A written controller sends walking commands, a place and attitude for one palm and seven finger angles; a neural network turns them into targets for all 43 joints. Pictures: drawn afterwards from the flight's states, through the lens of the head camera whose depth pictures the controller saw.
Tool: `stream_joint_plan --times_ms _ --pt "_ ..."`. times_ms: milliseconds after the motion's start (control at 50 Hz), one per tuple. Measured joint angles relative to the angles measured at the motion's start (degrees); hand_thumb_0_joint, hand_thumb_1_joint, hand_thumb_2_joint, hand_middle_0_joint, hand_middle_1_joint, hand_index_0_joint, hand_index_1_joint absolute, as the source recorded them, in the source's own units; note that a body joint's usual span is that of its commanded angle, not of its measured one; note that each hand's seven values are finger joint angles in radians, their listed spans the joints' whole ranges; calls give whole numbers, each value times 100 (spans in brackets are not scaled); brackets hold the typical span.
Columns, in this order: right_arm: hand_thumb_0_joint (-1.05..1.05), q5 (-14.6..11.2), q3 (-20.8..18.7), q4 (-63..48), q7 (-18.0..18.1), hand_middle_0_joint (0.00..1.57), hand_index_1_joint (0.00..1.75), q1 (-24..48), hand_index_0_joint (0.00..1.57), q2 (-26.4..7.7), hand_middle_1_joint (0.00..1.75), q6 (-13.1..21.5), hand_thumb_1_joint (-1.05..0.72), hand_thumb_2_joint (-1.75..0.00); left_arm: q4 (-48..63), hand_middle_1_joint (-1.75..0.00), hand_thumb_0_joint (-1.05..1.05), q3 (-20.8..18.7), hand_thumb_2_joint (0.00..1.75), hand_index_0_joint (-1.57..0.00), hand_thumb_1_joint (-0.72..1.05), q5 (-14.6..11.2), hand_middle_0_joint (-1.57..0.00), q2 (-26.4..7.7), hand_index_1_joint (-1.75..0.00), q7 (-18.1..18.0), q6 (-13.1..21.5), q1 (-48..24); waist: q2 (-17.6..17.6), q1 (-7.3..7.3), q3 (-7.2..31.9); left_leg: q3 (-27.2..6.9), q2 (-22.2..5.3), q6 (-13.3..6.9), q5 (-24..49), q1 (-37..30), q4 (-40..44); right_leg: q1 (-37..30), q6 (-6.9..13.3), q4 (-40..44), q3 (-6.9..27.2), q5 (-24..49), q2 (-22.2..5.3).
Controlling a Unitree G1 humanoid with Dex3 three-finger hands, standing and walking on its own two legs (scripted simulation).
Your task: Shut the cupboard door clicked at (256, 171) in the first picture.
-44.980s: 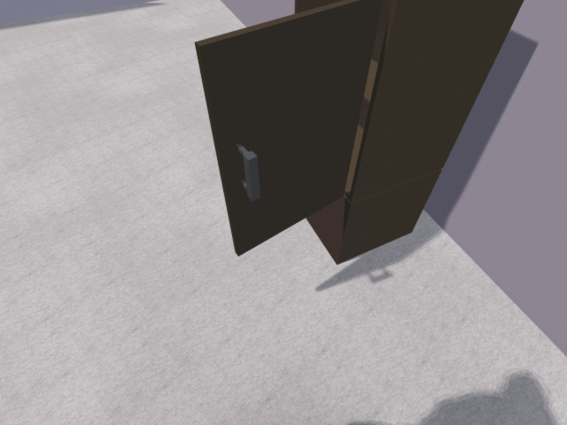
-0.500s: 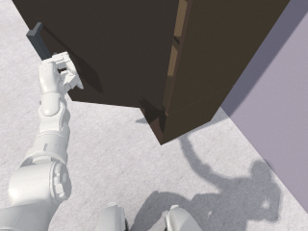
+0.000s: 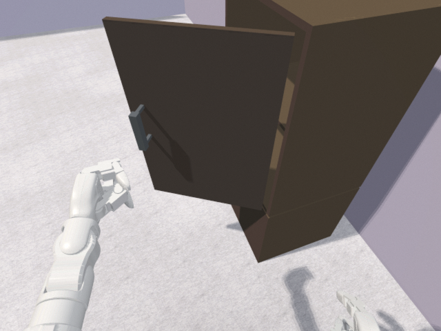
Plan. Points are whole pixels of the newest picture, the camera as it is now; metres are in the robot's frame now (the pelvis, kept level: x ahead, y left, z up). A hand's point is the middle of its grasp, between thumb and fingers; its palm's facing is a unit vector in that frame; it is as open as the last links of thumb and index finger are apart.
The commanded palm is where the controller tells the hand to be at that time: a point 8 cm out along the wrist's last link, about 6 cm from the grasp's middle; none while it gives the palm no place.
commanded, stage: draw the hand back to the body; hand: left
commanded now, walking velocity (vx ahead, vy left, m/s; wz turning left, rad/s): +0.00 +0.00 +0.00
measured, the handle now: (142, 127) +0.62 +0.24 +0.01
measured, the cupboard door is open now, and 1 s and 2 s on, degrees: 57 57 57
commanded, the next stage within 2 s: step back with the hand held close in 0.98 s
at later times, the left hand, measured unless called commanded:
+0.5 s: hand (36, 223) +0.23 +0.25 +0.17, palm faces +0.41 -0.84 -0.36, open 5.3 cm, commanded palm +0.17 +0.29 +0.19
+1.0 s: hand (28, 223) +0.21 +0.24 +0.19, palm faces +0.45 -0.79 -0.40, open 7.4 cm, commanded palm +0.16 +0.29 +0.21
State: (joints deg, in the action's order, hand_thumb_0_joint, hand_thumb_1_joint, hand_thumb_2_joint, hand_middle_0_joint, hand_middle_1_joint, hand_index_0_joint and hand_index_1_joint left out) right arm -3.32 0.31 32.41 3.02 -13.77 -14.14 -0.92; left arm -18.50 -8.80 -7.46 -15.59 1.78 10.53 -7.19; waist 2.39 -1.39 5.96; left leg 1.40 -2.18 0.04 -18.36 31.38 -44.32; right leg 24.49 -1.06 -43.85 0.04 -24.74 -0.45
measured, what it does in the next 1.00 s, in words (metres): stands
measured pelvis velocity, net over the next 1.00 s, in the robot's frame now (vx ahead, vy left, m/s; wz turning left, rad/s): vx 0.03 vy -0.02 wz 0.02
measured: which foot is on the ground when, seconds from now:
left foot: down 0.00-1.00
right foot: down 0.00-1.00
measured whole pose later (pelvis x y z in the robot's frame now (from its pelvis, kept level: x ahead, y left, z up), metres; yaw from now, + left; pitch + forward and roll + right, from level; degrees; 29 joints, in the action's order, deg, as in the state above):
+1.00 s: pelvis +0.03 -0.02 +0.03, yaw +1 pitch -4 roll +0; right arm -0.8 1.4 36.1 5.0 -11.2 -12.8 6.3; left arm 21.7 -19.2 -4.2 -19.8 -5.3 4.2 25.9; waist 3.8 3.4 0.5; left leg 0.9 -1.6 1.1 -12.4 9.5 -25.7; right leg 2.4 0.0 -24.9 -1.0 -18.7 -0.6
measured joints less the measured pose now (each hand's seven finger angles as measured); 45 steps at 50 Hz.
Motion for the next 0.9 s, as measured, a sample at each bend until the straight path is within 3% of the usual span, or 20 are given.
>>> stream_joint_plan --times_ms 80,220,420,640,720,900 --pt "1 6 120 -97 131 20 30 194 20 101 30 -6 -91 -90 731 -132 2 102 90 -113 90 202 -113 -108 -131 -321 -344 592 14 105 -140 10 52 -27 193 -540 477 -539 -3 473 -9 192 -44" --pt "1 61 290 -51 168 20 30 385 20 169 30 147 -91 -90 1671 -112 2 -39 90 -95 90 307 -95 -219 -112 -625 -664 1189 67 316 -397 -39 110 -27 473 -1274 1143 -1322 -9 1205 -81 494 -84" --pt "1 169 346 162 114 20 30 341 20 195 30 324 -91 -90 2815 -83 2 -419 90 -68 90 326 -68 -268 -82 -664 -786 2261 120 431 -566 -21 148 -8 680 -1914 1746 -1938 -2 1778 -81 690 -114" --pt "2 214 158 352 101 20 30 180 20 113 30 538 -91 -90 4026 -50 2 -1196 90 -38 90 288 -39 -542 -49 -713 -631 3432 211 502 -506 -26 94 45 625 -2103 1829 -2147 44 1918 -85 670 -60" --pt "2 205 101 374 126 20 30 188 20 60 30 571 -91 -90 3970 -41 2 -1248 90 -30 90 299 -30 -476 -40 -732 -596 3452 240 543 -532 -55 101 54 622 -2124 1830 -2171 52 1899 -116 644 -62" --pt "2 242 94 398 199 20 30 257 20 88 30 677 -91 -90 3810 -32 2 -968 90 -22 90 339 -22 -274 -31 -730 -733 3246 153 523 -587 -70 89 88 640 -2154 1876 -2166 93 1863 -130 611 -48"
